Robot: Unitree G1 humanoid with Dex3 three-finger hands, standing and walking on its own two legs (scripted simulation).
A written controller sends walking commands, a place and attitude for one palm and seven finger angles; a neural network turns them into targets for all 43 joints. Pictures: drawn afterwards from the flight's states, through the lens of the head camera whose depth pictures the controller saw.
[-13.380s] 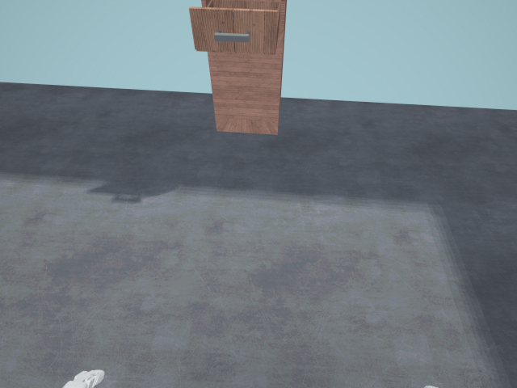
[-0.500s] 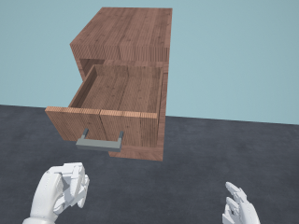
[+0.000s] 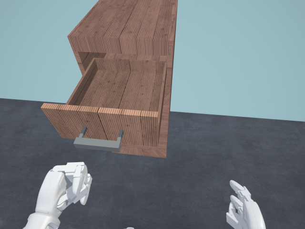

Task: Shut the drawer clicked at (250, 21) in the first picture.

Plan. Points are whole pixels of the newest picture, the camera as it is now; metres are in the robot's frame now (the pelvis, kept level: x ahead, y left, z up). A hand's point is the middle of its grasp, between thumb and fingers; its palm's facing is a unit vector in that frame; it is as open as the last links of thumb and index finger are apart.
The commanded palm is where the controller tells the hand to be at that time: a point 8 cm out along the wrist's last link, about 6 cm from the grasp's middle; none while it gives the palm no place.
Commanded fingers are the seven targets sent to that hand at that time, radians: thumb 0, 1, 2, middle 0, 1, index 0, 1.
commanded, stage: bring the fist close to the handle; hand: left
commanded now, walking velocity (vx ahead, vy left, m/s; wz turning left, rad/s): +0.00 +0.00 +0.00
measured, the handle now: (100, 138) +0.37 +0.19 +0.00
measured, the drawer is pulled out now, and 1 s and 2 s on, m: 0.30 0.30 0.24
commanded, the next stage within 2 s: push the drawer shut in 1.06 s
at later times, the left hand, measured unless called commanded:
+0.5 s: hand (99, 173) +0.25 +0.16 +0.02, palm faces -0.11 -0.99 -0.03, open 3.3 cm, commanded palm +0.24 +0.22 +0.02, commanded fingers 0.00 0.90 0.90 -1.40 -1.60 -1.40 -1.60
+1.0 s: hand (105, 171) +0.27 +0.15 +0.00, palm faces -0.10 -0.99 -0.05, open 3.2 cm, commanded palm +0.25 +0.21 +0.01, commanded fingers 0.00 0.90 0.90 -1.40 -1.60 -1.40 -1.60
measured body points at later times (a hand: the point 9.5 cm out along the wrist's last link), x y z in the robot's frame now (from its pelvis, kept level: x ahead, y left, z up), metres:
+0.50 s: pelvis -0.01 +0.01 -0.03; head +0.05 +0.00 +0.42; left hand +0.25 +0.21 +0.02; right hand +0.15 -0.23 -0.12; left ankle +0.03 +0.12 -0.70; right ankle -0.02 -0.08 -0.70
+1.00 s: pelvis -0.01 +0.01 -0.04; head +0.06 +0.00 +0.40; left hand +0.27 +0.20 +0.01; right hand +0.15 -0.23 -0.14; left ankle +0.03 +0.12 -0.70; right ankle -0.02 -0.08 -0.70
